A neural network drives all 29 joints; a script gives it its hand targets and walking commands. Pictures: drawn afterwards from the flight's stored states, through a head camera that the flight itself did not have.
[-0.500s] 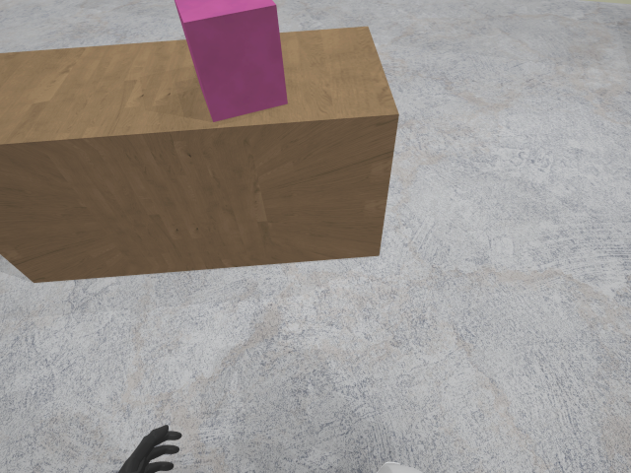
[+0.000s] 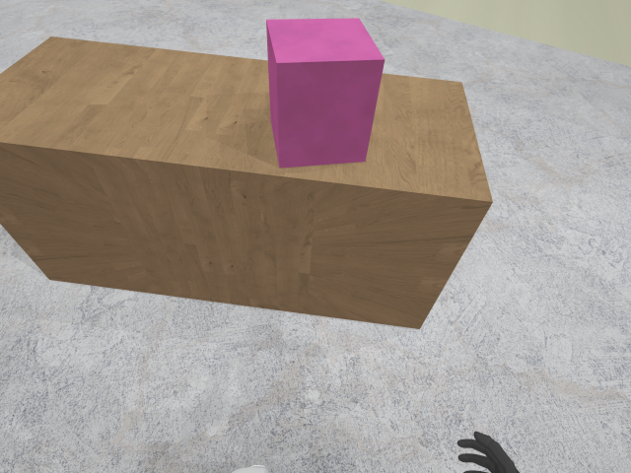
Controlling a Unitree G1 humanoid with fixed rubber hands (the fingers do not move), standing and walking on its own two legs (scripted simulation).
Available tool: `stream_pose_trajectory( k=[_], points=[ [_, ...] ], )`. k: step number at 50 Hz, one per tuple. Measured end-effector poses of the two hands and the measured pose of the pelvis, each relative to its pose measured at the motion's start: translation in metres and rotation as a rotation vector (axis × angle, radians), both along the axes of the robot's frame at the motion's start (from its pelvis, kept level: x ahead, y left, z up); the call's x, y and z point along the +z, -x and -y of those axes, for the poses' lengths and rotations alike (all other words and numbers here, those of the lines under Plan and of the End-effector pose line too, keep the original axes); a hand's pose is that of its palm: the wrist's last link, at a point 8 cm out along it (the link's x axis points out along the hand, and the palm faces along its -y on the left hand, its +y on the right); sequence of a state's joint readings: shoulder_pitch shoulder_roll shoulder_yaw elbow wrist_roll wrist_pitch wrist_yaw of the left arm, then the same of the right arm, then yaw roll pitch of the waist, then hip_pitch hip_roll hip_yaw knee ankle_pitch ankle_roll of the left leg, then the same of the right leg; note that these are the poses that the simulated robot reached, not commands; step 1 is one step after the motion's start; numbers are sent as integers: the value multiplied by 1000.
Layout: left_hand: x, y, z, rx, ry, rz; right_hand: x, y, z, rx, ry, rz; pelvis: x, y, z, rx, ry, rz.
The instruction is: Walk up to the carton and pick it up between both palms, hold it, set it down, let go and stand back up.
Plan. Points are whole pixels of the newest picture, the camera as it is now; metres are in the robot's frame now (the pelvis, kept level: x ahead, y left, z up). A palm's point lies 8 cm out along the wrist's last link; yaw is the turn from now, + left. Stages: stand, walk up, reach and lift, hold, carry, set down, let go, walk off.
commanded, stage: walk up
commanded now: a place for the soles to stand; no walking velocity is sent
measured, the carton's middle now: (318, 94) +0.89 +0.07 +0.01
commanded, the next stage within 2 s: none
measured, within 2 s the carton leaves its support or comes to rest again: neither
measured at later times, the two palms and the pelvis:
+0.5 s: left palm (151, 347) +0.29 +0.27 -0.08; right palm out of the picture +0.16 -0.23 -0.12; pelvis +0.17 +0.03 +0.00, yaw +2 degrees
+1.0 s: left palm (99, 363) +0.26 +0.33 -0.07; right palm (424, 295) +0.44 -0.16 -0.10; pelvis +0.30 +0.07 +0.02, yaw +2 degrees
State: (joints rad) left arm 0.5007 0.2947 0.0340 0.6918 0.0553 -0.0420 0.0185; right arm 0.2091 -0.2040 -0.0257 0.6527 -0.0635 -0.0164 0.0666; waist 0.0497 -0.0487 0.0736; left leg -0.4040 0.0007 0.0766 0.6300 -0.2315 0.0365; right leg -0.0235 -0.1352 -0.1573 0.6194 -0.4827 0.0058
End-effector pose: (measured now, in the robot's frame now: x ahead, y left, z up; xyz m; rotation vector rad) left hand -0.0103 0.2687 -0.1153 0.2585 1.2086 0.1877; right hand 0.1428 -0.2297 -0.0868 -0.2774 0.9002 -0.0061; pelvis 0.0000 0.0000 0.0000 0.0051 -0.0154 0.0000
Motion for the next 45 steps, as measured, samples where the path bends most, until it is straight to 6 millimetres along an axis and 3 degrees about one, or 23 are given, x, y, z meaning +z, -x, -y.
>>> stream_pose_trajectory(
  k=[3, 7, 11, 14, 18, 26, 29, 33, 38, 41, 45],
  points=[
    [-2, -42, -5, -33, 42, 9, 7, -3, 9, -80, 62, 0, 2, -24, -18, 1, 39, 19],
    [19, -118, -18, -82, 52, 114, 21, 28, 21, -212, 124, -103, 19, -56, -31, 11, 74, 35],
    [37, -193, -27, -118, 47, 271, 22, 55, 17, -243, 136, -245, 25, -78, -36, 32, 56, 36],
    [40, -227, -26, -125, 49, 310, 17, 58, 8, -237, 119, -307, 24, -94, -37, 39, 34, 36],
    [36, -253, -14, -126, 61, 285, 6, 39, -2, -221, 79, -318, 21, -120, -38, 37, 8, 21],
    [37, -310, -2, -130, -15, 278, -37, -27, -1, -184, 1, -319, 2, -182, -30, 41, 9, 12],
    [45, -313, -10, -94, -72, 298, -42, -64, 0, -128, -12, -314, 2, -200, -22, 49, 10, 26],
    [57, -280, -27, 22, -133, 208, -22, -129, 9, -63, 4, -236, 18, -226, -17, 45, -49, 47],
    [66, -243, -32, 74, -140, 59, -5, -209, 12, -37, -15, -76, 27, -247, -25, 32, -47, 58],
    [66, -239, -36, 83, -129, 10, -8, -234, -4, -27, -50, -62, 27, -259, -32, 34, -30, 52],
    [61, -252, -43, 80, -104, 4, -16, -253, -36, -3, -79, -104, 25, -278, -44, 39, -4, 35]
  ],
)
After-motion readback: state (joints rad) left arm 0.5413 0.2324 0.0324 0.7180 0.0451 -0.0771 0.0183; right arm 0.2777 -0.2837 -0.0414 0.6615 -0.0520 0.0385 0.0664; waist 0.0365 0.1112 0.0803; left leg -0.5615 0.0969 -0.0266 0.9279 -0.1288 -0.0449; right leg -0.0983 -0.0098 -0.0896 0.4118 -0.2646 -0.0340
